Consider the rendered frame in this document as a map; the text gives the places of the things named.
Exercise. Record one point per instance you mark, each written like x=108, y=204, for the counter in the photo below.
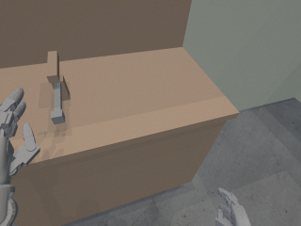
x=140, y=114

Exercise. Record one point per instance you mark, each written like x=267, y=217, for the right robot hand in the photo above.
x=235, y=216

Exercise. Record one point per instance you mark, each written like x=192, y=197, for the robot left forearm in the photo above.
x=8, y=206

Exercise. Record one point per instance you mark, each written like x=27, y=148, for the left robot hand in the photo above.
x=10, y=112

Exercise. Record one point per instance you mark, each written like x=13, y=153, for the tap lever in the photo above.
x=57, y=116

